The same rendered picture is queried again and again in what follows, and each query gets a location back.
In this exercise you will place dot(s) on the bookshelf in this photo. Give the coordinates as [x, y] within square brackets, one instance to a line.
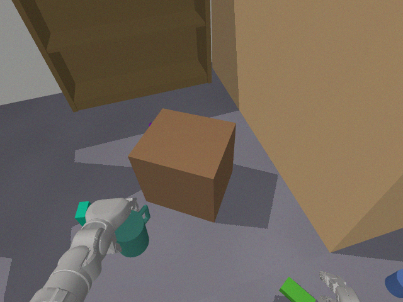
[106, 51]

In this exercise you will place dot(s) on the right robot hand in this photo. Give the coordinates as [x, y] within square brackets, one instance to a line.
[337, 285]

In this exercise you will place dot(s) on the left robot hand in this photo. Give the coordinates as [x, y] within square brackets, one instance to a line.
[115, 211]

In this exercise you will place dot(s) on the left robot arm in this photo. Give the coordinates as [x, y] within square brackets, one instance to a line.
[79, 266]

